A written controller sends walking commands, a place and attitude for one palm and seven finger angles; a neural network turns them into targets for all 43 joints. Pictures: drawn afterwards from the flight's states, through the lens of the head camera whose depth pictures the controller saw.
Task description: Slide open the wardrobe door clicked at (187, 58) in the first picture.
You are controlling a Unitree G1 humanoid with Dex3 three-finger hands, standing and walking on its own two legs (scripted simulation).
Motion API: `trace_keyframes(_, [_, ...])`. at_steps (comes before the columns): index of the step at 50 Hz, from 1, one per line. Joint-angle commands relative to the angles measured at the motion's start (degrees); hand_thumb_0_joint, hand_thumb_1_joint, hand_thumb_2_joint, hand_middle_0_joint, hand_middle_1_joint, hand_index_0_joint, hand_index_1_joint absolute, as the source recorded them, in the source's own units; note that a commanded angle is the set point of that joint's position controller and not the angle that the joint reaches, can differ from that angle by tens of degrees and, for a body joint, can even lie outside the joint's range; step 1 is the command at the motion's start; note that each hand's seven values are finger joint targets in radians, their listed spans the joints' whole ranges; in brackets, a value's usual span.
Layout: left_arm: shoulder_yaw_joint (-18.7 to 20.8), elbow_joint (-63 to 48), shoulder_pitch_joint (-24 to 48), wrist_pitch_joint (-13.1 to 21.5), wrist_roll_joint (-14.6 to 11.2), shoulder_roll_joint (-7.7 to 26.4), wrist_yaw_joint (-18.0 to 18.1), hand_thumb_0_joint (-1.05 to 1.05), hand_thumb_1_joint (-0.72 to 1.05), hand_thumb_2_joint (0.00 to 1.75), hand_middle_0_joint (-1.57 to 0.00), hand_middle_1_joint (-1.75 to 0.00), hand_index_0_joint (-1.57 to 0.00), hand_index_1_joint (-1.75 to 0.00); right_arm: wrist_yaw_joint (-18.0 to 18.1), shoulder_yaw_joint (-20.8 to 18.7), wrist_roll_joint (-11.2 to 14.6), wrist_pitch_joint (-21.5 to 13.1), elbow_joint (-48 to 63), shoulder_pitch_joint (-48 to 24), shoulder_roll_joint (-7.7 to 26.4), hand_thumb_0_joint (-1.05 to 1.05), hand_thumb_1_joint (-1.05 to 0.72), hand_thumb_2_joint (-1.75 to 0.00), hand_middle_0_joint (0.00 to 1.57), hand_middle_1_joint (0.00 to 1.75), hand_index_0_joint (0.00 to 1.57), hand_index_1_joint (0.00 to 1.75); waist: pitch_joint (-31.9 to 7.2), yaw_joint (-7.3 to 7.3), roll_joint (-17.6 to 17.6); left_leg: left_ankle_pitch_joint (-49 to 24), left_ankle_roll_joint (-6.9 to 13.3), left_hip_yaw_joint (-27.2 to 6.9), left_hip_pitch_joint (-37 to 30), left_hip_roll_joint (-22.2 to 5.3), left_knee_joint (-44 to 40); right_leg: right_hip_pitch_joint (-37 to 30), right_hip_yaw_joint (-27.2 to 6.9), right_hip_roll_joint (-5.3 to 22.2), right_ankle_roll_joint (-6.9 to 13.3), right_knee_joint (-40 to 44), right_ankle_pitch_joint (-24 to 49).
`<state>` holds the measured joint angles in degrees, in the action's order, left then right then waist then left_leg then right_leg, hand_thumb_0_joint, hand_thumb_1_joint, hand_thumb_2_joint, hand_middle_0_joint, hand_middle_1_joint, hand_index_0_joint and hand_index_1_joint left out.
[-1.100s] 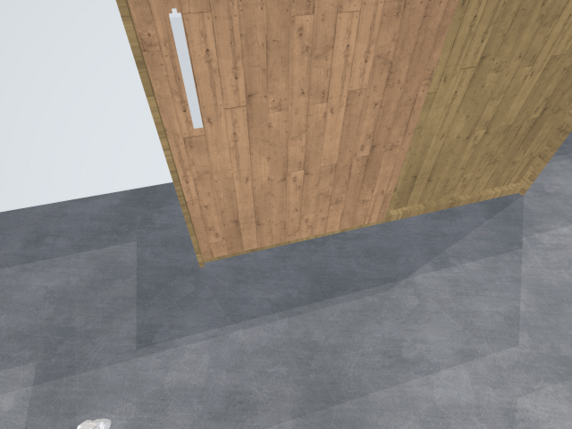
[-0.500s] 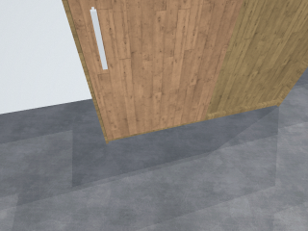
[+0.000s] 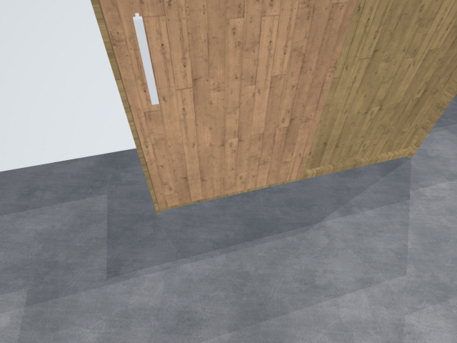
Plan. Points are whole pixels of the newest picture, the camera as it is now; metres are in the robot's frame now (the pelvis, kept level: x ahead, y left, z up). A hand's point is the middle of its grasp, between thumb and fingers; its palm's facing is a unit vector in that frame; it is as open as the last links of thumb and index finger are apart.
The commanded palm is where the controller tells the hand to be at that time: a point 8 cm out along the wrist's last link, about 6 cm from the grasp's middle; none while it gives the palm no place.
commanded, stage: look at it before walking up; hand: left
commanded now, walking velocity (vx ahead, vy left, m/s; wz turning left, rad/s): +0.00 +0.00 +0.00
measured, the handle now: (146, 61) +0.87 +0.31 +0.07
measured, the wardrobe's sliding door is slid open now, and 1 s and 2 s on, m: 0.00 0.00 0.00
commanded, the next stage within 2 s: turn to face it in 0.34 s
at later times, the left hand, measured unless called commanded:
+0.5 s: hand out of the picture +0.08 +0.25 -0.15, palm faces -0.01 -0.94 -0.34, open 7.4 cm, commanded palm none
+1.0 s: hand out of the picture +0.02 +0.21 -0.17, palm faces +0.19 -0.95 -0.24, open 7.4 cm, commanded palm none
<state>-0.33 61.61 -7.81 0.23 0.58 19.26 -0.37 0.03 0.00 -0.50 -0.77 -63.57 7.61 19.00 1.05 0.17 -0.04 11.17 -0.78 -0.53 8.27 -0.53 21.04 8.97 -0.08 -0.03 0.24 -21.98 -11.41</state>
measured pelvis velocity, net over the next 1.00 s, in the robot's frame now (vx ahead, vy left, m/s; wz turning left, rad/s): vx -0.02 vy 0.00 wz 0.19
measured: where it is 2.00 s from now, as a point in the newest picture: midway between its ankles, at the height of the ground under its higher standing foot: outside the picture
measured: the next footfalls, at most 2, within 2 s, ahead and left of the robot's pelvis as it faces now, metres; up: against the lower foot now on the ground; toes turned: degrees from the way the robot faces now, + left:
right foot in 1.12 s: +0.02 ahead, -0.13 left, +0.00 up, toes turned +13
left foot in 1.50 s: -0.01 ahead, +0.12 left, +0.00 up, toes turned +23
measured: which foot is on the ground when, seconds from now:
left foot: down 0.00-1.00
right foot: down 0.00-0.80, up 0.82-1.00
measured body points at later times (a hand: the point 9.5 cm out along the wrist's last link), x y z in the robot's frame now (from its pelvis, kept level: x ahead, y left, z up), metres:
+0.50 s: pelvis +0.01 +0.00 +0.00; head +0.01 +0.00 +0.45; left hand +0.08 +0.30 -0.13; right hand +0.09 -0.30 -0.13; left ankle +0.00 +0.13 -0.75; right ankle +0.01 -0.12 -0.75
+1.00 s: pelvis -0.02 +0.00 -0.01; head +0.01 +0.01 +0.44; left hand +0.01 +0.26 -0.16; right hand +0.05 -0.22 -0.16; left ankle +0.00 +0.12 -0.75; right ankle -0.03 -0.13 -0.70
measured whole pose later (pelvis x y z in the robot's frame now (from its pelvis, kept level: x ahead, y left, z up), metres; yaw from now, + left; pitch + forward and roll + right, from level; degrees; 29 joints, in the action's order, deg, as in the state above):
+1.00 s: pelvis -0.02 +0.00 -0.01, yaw +11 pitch +0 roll +0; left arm 1.9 55.2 -10.8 -2.9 0.4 12.6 1.1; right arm 0.7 -1.2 -1.0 1.7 -57.7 14.8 9.2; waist 3.5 1.2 -0.4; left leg 10.3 0.8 -6.5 16.7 3.1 26.8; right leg 21.0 0.4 0.9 -2.0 -51.0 -28.2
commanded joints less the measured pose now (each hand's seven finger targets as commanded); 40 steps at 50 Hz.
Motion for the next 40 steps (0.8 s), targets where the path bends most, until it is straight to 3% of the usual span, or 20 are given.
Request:
trace_keyframes(1, [2.4, -3.8, 2.3, 1.3, 0.1, 12.1, 1.0, 0.0, 0.9, 0.9, -0.2, -0.3, -0.2, -0.3, 0.8, -2.0, 0.0, -1.4, 3.8, -2.4, 12.0, 0.0, -0.9, -0.9, 0.2, 0.3, 0.2, 0.3, -2.7, -0.23, 0.3, -5.6, 2.3, -5.5, 0.1, -6.1, -3.4, -0.6, -6.1, 6.8, 1.5, 4.2, 4.3])
trace_keyframes(24, [2.5, -3.5, 2.1, 1.2, 0.0, 12.3, 1.1, 0.0, 0.9, 0.9, -0.2, -0.3, -0.2, -0.3, 0.8, -1.9, 0.1, -1.1, 4.0, -3.4, 12.2, 0.0, -0.9, -0.9, 0.2, 0.3, 0.2, 0.3, -2.3, -0.47, 0.0, -9.2, 2.2, -5.9, -0.2, -6.0, -3.2, -2.1, -4.8, 7.2, 1.2, 3.7, 7.8])
trace_keyframes(29, [1.9, -4.1, -2.0, -0.7, 0.0, 6.3, 2.0, 0.0, 0.9, 0.9, -0.2, -0.3, -0.2, -0.3, 0.5, -0.9, -0.1, 0.8, 4.9, 0.2, 5.2, 0.0, -0.9, -0.9, 0.2, 0.3, 0.2, 0.3, -2.7, -0.81, -0.1, -11.7, 1.4, -5.8, 4.7, -5.0, 2.2, -2.0, -3.0, 8.5, 0.0, -0.8, 8.8])
trace_keyframes(31, [2.4, -5.0, -3.1, -1.0, 0.1, 6.8, 2.2, 0.0, 0.9, 0.9, -0.2, -0.3, -0.2, -0.3, 0.5, -1.2, -0.1, 1.3, 6.0, 0.7, 4.7, 0.0, -0.9, -0.9, 0.2, 0.3, 0.2, 0.3, -2.8, -1.14, -2.1, -11.3, 1.2, -5.5, 7.6, -3.9, 5.8, -2.5, -3.5, 10.3, 0.8, -1.3, 9.2])
trace_keyframes(34, [3.3, -7.2, -3.2, -1.3, 0.3, 8.1, 2.4, 0.0, 0.9, 0.9, -0.2, -0.3, -0.2, -0.3, 0.4, -2.1, -0.1, 2.1, 7.5, 2.6, 3.9, 0.0, -0.9, -0.9, 0.2, 0.3, 0.2, 0.3, -2.6, -0.56, -7.3, -4.8, 0.5, -2.9, 8.5, -1.6, 14.0, 1.1, -6.2, 16.0, 4.7, 0.2, 8.4])
trace_keyframes(36, [3.6, -8.7, -2.2, -1.3, 0.6, 7.7, 2.6, 0.0, 0.9, 0.9, -0.2, -0.3, -0.2, -0.3, 0.4, -2.6, -0.1, 2.3, 8.2, 4.4, 3.0, 0.0, -0.9, -0.9, 0.2, 0.3, 0.2, 0.3, -2.0, 0.33, -8.5, 2.4, 0.4, -1.7, 8.4, -1.5, 16.6, 3.6, -5.9, 18.2, 6.7, -1.3, 9.9])
trace_keyframes(37, [3.6, -9.4, -1.6, -1.4, 0.7, 7.4, 2.7, 0.0, 0.9, 0.9, -0.2, -0.3, -0.2, -0.3, 0.2, -2.7, -0.1, 2.3, 8.4, 5.5, 2.6, 0.0, -0.9, -0.9, 0.2, 0.3, 0.2, 0.3, -1.5, 0.84, -8.5, 3.4, 0.5, -1.1, 7.3, -2.1, 14.7, 5.3, -4.2, 18.2, 6.5, -2.8, 8.9])
trace_keyframes(38, [3.6, -10.0, -1.2, -1.6, 0.7, 6.6, 2.6, 0.0, 0.9, 0.9, -0.2, -0.3, -0.2, -0.3, 0.1, -3.0, -0.2, 2.2, 8.3, 6.8, 2.4, 0.0, -0.9, -0.9, 0.2, 0.3, 0.2, 0.3, -1.3, 1.44, -5.7, -1.6, 1.0, -2.5, 5.0, -3.0, 10.9, 8.1, -1.8, 16.2, 4.7, -5.8, 5.8])
trace_keyframes(39, [3.5, -10.7, -1.5, -1.9, 0.4, 4.7, 2.3, 0.0, 0.9, 0.9, -0.2, -0.3, -0.2, -0.3, 0.0, -3.2, -0.6, 1.8, 8.6, 7.7, 3.8, 0.0, -0.9, -0.9, 0.2, 0.3, 0.2, 0.3, -0.7, 1.66, 2.6, -8.3, 3.2, -10.4, 4.3, -6.6, 5.9, 11.1, 2.9, 10.4, 1.3, -12.9, -0.1])
trace_keyframes(40, [3.0, -11.4, -0.1, -2.1, 0.2, 2.1, 2.3, 0.0, 0.9, 0.9, -0.2, -0.3, -0.2, -0.3, 0.1, -3.7, -1.0, 1.4, 8.9, 9.1, 6.7, 0.0, -0.9, -0.9, 0.2, 0.3, 0.2, 0.3, 0.2, 2.48, 14.2, -12.7, 7.9, -24.5, 5.9, -13.5, -2.8, 13.3, 6.3, 2.5, -2.3, -23.3, -11.9])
